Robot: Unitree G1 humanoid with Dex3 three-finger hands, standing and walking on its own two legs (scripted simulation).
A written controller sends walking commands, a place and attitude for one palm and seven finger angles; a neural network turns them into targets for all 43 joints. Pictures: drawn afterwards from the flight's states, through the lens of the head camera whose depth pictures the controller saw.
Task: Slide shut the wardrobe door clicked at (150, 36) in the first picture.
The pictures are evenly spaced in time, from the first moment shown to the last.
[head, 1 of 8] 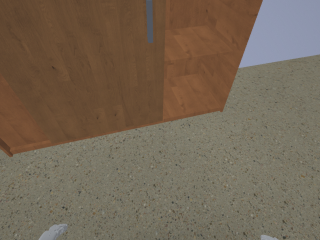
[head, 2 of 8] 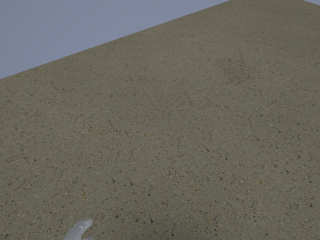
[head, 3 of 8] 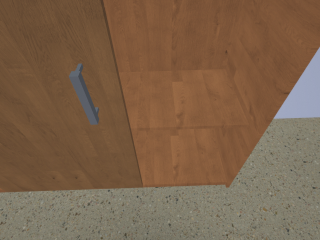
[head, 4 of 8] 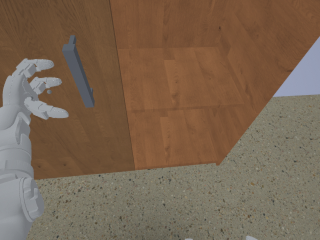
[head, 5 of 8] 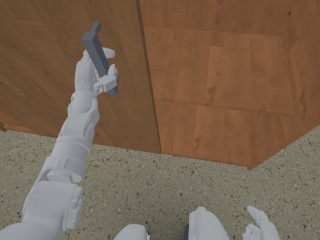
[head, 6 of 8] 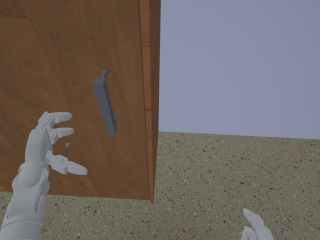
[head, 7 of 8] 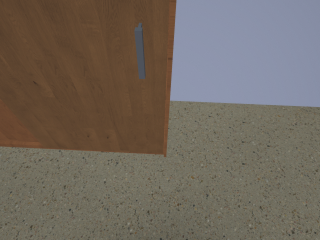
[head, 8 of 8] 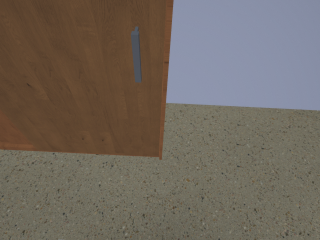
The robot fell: no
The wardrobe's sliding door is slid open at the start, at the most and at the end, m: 0.54 0.54 0.00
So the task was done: yes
